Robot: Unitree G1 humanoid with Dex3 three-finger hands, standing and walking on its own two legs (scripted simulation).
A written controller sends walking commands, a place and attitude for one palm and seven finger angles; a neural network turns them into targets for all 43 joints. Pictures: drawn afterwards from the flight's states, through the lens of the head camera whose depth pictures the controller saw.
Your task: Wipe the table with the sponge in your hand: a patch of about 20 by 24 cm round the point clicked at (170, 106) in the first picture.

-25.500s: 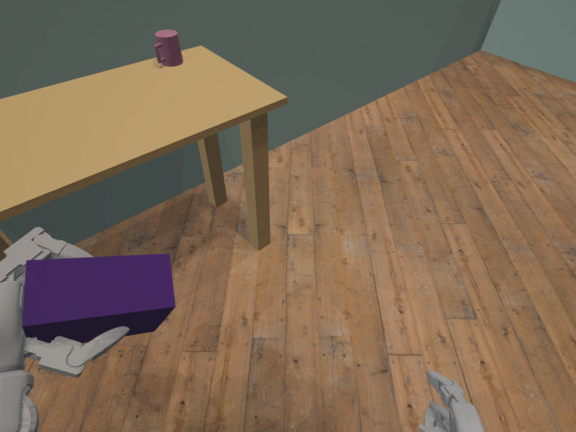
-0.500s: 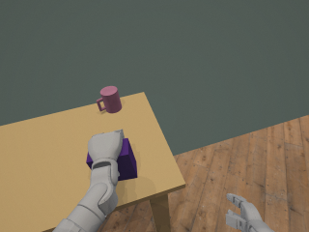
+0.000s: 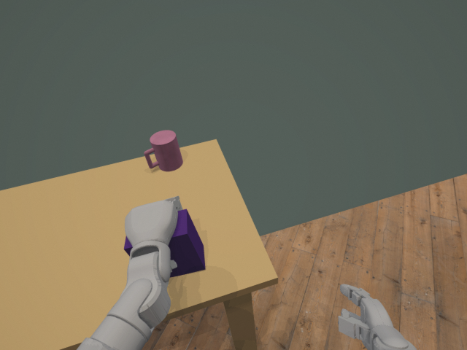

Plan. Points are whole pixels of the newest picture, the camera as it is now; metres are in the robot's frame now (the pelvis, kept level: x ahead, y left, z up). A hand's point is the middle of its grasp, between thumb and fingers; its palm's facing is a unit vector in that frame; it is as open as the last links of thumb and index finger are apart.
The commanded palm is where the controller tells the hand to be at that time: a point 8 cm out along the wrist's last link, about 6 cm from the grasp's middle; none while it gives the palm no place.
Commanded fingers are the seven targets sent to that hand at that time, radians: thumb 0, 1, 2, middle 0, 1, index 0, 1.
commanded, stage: slide back across to the middle lane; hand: left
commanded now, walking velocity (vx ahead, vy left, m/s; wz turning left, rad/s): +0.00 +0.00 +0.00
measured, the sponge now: (171, 252) +0.30 +0.17 +0.01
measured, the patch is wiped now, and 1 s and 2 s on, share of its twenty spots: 0.95 0.95 0.95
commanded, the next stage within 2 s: wipe forward along the middle lane in 0.48 s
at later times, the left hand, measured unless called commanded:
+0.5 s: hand (126, 255) +0.26 +0.23 +0.06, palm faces +0.01 -0.10 -0.99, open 10.0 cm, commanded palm +0.22 +0.23 +0.10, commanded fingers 0.00 0.10 1.30 -1.20 -1.60 -1.20 -1.60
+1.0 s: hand (115, 239) +0.29 +0.27 +0.05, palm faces -0.04 -0.05 -1.00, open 10.0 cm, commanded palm +0.27 +0.27 +0.09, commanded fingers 0.00 0.10 1.30 -1.20 -1.60 -1.20 -1.60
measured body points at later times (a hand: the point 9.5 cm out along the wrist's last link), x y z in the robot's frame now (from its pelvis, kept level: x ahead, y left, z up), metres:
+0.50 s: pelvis +0.00 +0.00 +0.00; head -0.03 -0.05 +0.45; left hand +0.25 +0.23 +0.11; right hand +0.24 -0.22 -0.08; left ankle +0.03 +0.17 -0.72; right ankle -0.04 -0.10 -0.72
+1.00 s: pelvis -0.01 +0.00 +0.00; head -0.01 -0.04 +0.45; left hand +0.29 +0.27 +0.11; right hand +0.20 -0.22 -0.11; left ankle +0.03 +0.17 -0.72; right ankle -0.04 -0.10 -0.72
